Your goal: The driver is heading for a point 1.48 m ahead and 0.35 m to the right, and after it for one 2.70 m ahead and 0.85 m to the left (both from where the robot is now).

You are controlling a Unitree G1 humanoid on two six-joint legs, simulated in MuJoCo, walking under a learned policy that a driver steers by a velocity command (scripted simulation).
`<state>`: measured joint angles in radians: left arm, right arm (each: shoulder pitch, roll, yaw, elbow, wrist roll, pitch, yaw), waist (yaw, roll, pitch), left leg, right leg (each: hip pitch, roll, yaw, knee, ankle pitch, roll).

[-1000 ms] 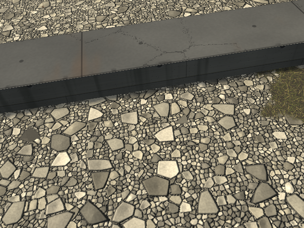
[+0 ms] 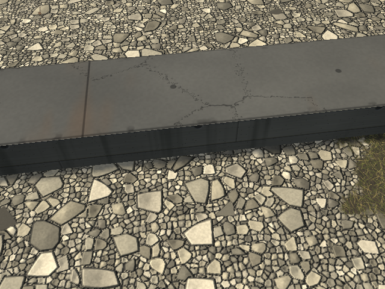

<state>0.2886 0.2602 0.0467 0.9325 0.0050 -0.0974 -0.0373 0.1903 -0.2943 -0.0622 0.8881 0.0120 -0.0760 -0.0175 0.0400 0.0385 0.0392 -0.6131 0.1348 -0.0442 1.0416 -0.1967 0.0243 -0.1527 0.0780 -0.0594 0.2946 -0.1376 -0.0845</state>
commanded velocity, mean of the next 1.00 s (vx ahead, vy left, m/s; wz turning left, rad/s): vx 0.32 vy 0.00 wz -0.25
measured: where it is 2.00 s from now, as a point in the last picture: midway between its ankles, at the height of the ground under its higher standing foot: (250, 220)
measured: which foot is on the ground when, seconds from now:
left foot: up 0.00-0.28, down 0.30-0.78, up 0.80-1.00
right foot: down 0.00-0.30, up 0.32-0.74, down 0.76-1.00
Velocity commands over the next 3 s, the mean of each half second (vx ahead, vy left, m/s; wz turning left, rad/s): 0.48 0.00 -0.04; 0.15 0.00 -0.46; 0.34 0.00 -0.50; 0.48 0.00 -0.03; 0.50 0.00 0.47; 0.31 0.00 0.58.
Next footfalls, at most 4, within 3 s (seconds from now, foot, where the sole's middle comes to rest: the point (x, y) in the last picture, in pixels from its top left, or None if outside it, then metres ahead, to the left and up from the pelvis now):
0.30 left None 0.37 0.15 -0.78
0.76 right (226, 276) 0.54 -0.05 -0.78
1.26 left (174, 266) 0.57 0.14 -0.78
1.68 right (268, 247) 0.65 -0.20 -0.78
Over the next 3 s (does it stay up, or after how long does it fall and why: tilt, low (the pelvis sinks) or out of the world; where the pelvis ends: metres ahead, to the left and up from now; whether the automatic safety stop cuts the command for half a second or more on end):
stays up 1.13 -0.32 0.02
